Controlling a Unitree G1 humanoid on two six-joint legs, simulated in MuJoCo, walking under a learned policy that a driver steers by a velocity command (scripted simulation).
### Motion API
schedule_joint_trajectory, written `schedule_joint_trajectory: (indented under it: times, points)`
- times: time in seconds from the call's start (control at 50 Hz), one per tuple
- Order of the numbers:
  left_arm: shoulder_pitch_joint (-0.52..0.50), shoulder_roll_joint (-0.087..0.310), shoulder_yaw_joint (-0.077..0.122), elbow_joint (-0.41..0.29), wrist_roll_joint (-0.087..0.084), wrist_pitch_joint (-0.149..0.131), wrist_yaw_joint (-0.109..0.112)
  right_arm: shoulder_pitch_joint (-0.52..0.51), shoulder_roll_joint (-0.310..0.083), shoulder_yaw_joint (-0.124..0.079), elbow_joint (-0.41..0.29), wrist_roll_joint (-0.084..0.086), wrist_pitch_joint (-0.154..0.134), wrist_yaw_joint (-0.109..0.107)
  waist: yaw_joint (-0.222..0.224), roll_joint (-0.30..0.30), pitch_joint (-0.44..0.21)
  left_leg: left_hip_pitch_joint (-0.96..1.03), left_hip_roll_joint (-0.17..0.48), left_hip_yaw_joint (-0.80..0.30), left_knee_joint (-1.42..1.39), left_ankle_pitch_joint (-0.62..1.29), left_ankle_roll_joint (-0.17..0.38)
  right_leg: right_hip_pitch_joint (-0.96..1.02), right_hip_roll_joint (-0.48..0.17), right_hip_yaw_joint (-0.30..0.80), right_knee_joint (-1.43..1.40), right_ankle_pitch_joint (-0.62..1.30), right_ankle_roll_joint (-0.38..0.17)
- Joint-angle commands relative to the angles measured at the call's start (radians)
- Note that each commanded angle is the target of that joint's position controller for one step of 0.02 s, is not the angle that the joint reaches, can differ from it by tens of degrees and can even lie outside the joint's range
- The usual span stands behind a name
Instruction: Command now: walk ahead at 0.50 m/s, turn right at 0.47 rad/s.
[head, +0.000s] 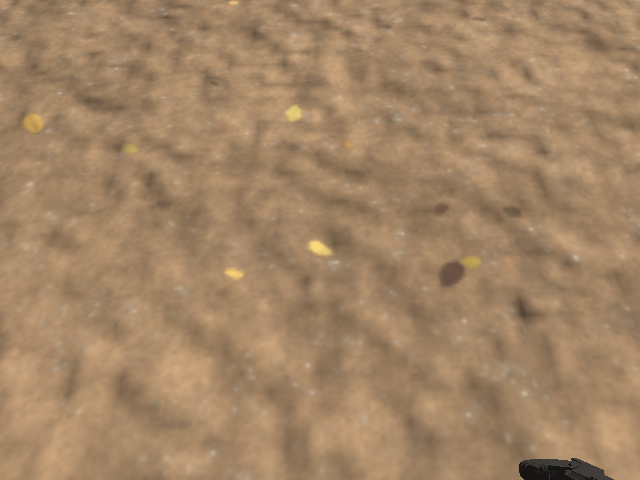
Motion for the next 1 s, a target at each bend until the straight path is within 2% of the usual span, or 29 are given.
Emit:
schedule_joint_trajectory:
  times: [0.02,0.04,0.06,0.08,0.1,0.14,0.2,0.24,0.32,0.36,0.44,0.48,0.5,0.52,0.54,0.56,0.58,0.6,0.62,0.64,0.66,0.68,0.7,0.76,0.8,0.86,0.94,1.0]
  points:
    - [-0.072,0.142,0.03,-0.088,-0.014,-0.015,-0.003,0.364,-0.209,-0.067,0.03,-0.025,-0.04,-0.03,-0.221,0.018,-0.2,0.522,0.114,-0.131,-0.107,-0.105,0.077,-0.242,-0.138,0.076,0.441,0.576,-0.077]
    - [0.015,0.029,0.01,-0.127,-0.05,-0.013,-0.002,0.442,-0.318,-0.091,0.018,-0.05,-0.036,-0.037,-0.194,0.226,-0.348,0.815,0.409,-0.53,-0.162,-0.193,0.168,-0.562,0.012,-0.034,0.767,0.01,-0.034]
    - [0.024,0.112,0.027,-0.122,-0.027,-0.003,0.002,0.385,-0.274,-0.087,0.013,-0.029,-0.014,-0.034,-0.166,0.211,-0.352,0.746,0.434,-0.719,-0.26,-0.305,0.209,-0.669,-0.011,-0.003,0.9,-0.143,-0.047]
    - [-0.028,0.135,0.036,-0.116,-0.013,0.008,0.0,0.29,-0.181,-0.064,-0.009,-0.022,-0.009,-0.032,-0.133,0.088,-0.188,0.601,0.392,-0.57,-0.274,-0.38,0.188,-0.697,-0.077,0.013,0.932,-0.059,-0.054]
    - [-0.086,0.118,0.034,-0.124,-0.007,0.01,-0.012,0.236,-0.124,-0.049,-0.014,-0.015,-0.013,-0.029,-0.124,0.026,-0.092,0.473,0.337,-0.423,-0.301,-0.305,0.167,-0.681,-0.113,0.009,0.896,0.017,-0.048]
    - [-0.111,0.094,0.036,-0.136,0.012,0.031,-0.029,0.235,-0.091,-0.038,0.006,-0.011,-0.024,-0.034,-0.091,0.078,-0.028,0.352,0.263,-0.232,-0.341,-0.128,0.124,-0.63,-0.153,0.0,0.835,0.07,-0.03]
    - [-0.155,0.074,0.032,-0.164,0.015,0.059,-0.046,0.29,-0.102,-0.043,0.033,0.002,-0.052,-0.03,-0.077,0.069,-0.028,0.347,0.254,-0.112,-0.364,0.044,0.132,-0.653,-0.163,-0.018,0.827,0.135,-0.011]
    - [-0.222,0.076,0.03,-0.193,0.016,0.067,-0.055,0.315,-0.114,-0.047,0.042,0.002,-0.059,-0.028,-0.081,0.056,-0.016,0.367,0.255,-0.05,-0.379,0.09,0.14,-0.714,-0.175,-0.024,0.794,0.199,0.0]
    - [-0.367,0.068,0.016,-0.253,0.013,0.066,-0.073,0.351,-0.119,-0.048,0.058,-0.003,-0.058,-0.025,-0.101,0.053,0.021,0.38,0.225,0.077,-0.388,0.157,0.133,-0.729,-0.173,-0.066,0.585,0.337,0.015]
    - [-0.438,0.061,0.006,-0.281,0.013,0.064,-0.081,0.369,-0.137,-0.052,0.063,-0.002,-0.057,-0.028,-0.117,0.056,0.033,0.39,0.227,0.125,-0.388,0.182,0.125,-0.684,-0.166,-0.105,0.467,0.381,0.006]
    - [-0.524,0.08,0.004,-0.324,0.021,0.063,-0.088,0.433,-0.171,-0.062,0.085,-0.003,-0.039,-0.036,-0.141,0.056,0.051,0.506,0.261,0.18,-0.341,0.29,0.111,-0.648,-0.141,-0.168,0.339,0.297,-0.037]
    - [-0.51,0.093,0.01,-0.328,0.026,0.063,-0.083,0.445,-0.192,-0.067,0.092,-0.006,-0.023,-0.041,-0.129,0.071,0.031,0.564,0.266,0.218,-0.238,0.536,0.098,-0.588,-0.093,-0.203,0.301,0.198,-0.071]
    - [-0.467,0.101,0.015,-0.318,0.031,0.062,-0.077,0.456,-0.205,-0.069,0.099,-0.006,-0.014,-0.042,-0.112,0.082,0.002,0.576,0.267,0.229,-0.147,0.689,0.096,-0.518,-0.056,-0.216,0.284,0.141,-0.091]
    - [-0.371,0.115,0.025,-0.291,0.033,0.055,-0.069,0.461,-0.214,-0.07,0.103,-0.006,-0.004,-0.041,-0.072,0.081,-0.052,0.571,0.264,0.238,0.0,0.767,0.095,-0.407,-0.015,-0.217,0.248,0.116,-0.115]
    - [-0.199,0.138,0.041,-0.233,0.041,0.042,-0.057,0.453,-0.208,-0.064,0.097,-0.002,0.005,-0.038,0.002,0.038,-0.144,0.476,0.24,0.262,0.22,0.675,0.073,-0.178,0.009,-0.197,0.163,0.173,-0.144]
    - [-0.065,0.23,0.067,-0.206,0.057,0.035,-0.038,0.468,-0.143,-0.045,0.055,0.013,0.003,-0.029,0.043,-0.095,-0.274,0.179,0.193,0.264,0.533,0.292,0.035,0.14,-0.211,0.101,0.127,0.025,-0.215]
    - [-0.072,0.319,0.083,-0.214,0.021,0.042,-0.028,0.469,-0.1,-0.039,-0.002,0.016,-0.005,-0.012,-0.008,-0.277,-0.352,-0.146,-0.003,0.163,0.846,-0.435,-0.015,0.306,-0.466,0.616,-0.022,0.084,-0.323]
    - [-0.079,0.294,0.077,-0.215,0.009,0.054,-0.017,0.35,-0.173,-0.055,-0.014,0.008,-0.008,-0.011,0.019,-0.089,-0.28,-0.231,0.031,0.011,0.876,-0.353,-0.006,0.247,-0.447,0.524,-0.049,0.23,-0.3]
    - [-0.137,0.249,0.064,-0.206,0.004,0.05,-0.009,0.311,-0.143,-0.046,-0.022,0.022,-0.019,-0.008,-0.01,-0.068,-0.165,-0.242,0.07,-0.004,0.839,-0.27,0.006,0.13,-0.412,0.363,-0.04,0.348,-0.278]
    - [-0.185,0.193,0.048,-0.202,0.0,0.04,-0.009,0.334,-0.131,-0.042,-0.001,0.02,-0.023,-0.008,-0.056,-0.027,-0.096,-0.179,0.104,-0.015,0.734,-0.226,0.013,0.004,-0.359,0.261,-0.06,0.456,-0.232]
    - [-0.217,0.159,0.036,-0.194,-0.006,0.028,-0.008,0.348,-0.129,-0.044,0.01,-0.002,-0.011,-0.007,-0.093,-0.031,-0.063,-0.122,0.12,-0.024,0.667,-0.21,0.01,-0.075,-0.312,0.19,-0.08,0.505,-0.199]
    - [-0.24,0.138,0.027,-0.194,-0.007,0.018,-0.008,0.389,-0.12,-0.042,0.03,-0.017,0.007,-0.005,-0.119,-0.045,-0.064,-0.06,0.123,-0.025,0.632,-0.195,0.006,-0.125,-0.285,0.143,-0.102,0.519,-0.182]
    - [-0.23,0.131,0.023,-0.187,-0.009,0.005,-0.011,0.4,-0.116,-0.043,0.037,-0.023,0.022,-0.001,-0.126,-0.052,-0.066,-0.036,0.115,-0.019,0.615,-0.188,0.002,-0.143,-0.272,0.126,-0.119,0.542,-0.182]
    - [-0.176,0.161,0.027,-0.155,-0.017,-0.014,-0.014,0.338,-0.103,-0.044,0.021,-0.022,0.041,0.012,-0.125,-0.056,-0.022,-0.099,0.115,-0.003,0.535,-0.108,-0.014,-0.152,-0.251,0.085,-0.177,0.526,-0.182]
    - [-0.135,0.161,0.026,-0.138,-0.017,-0.016,-0.014,0.256,-0.107,-0.045,-0.003,-0.019,0.043,0.013,-0.103,-0.059,0.014,-0.172,0.12,0.001,0.461,-0.035,-0.023,-0.127,-0.246,0.073,-0.201,0.514,-0.172]
    - [-0.09,0.154,0.019,-0.118,-0.016,-0.017,-0.013,0.159,-0.103,-0.042,-0.032,-0.013,0.039,0.014,-0.079,-0.064,0.034,-0.217,0.108,0.008,0.336,0.055,-0.026,-0.078,-0.238,0.049,-0.205,0.545,-0.154]
    - [-0.025,0.151,0.011,-0.084,-0.009,-0.02,-0.007,0.046,-0.088,-0.029,-0.069,-0.009,0.033,0.017,-0.045,-0.076,0.054,-0.207,0.07,0.041,0.184,0.122,-0.005,-0.006,-0.242,0.018,-0.193,0.632,-0.139]
    - [0.01,0.159,0.008,-0.057,0.0,-0.017,0.004,-0.013,-0.092,-0.025,-0.097,-0.009,0.026,0.017,-0.035,-0.078,0.072,-0.196,0.041,0.056,0.101,0.084,0.031,0.073,-0.27,0.015,-0.165,0.716,-0.141]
